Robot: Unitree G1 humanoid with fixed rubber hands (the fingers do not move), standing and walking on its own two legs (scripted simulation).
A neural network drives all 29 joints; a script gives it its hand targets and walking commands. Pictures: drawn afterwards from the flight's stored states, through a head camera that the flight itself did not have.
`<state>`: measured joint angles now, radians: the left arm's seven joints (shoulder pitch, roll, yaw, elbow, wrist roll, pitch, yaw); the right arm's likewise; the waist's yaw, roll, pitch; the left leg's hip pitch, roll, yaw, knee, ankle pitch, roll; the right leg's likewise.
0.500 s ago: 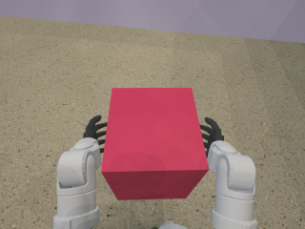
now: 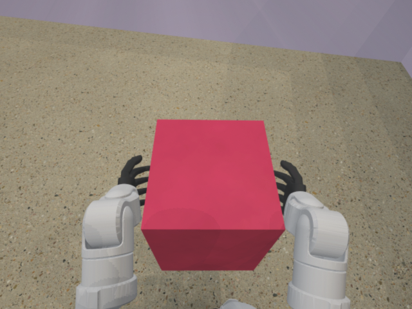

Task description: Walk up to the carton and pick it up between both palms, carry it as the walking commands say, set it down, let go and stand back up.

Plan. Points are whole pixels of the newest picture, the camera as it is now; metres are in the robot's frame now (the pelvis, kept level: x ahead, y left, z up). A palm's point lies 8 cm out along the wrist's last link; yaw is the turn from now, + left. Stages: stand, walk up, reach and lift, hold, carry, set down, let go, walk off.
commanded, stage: carry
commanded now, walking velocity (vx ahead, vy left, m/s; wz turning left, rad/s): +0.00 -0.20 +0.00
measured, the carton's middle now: (209, 200) +0.32 +0.00 +0.02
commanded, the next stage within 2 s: none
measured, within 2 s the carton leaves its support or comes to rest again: neither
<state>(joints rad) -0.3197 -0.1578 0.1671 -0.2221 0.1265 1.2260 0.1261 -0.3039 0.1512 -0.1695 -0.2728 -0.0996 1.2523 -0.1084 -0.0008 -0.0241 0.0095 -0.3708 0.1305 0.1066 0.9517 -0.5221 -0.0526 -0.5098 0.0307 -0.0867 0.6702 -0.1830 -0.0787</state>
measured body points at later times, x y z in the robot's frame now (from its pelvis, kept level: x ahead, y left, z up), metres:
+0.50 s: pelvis -0.04 -0.05 +0.00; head -0.01 -0.04 +0.45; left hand +0.27 +0.10 +0.07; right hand +0.27 -0.19 +0.07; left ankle -0.09 +0.09 -0.70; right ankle +0.03 -0.14 -0.71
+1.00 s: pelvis -0.07 -0.09 +0.00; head -0.03 -0.08 +0.45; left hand +0.24 +0.07 +0.06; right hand +0.24 -0.23 +0.07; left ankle -0.10 +0.05 -0.71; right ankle +0.00 -0.16 -0.71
